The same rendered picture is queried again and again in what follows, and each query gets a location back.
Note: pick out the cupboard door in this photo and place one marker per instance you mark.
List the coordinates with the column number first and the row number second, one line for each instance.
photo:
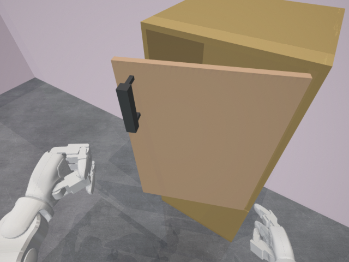
column 207, row 132

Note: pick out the right robot hand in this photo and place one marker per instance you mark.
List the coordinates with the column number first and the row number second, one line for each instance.
column 275, row 244

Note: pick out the left robot hand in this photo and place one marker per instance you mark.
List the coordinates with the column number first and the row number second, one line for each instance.
column 46, row 181

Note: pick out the handle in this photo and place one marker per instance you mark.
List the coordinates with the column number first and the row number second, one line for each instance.
column 127, row 104

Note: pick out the left robot forearm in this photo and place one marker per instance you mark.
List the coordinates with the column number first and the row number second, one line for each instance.
column 23, row 230

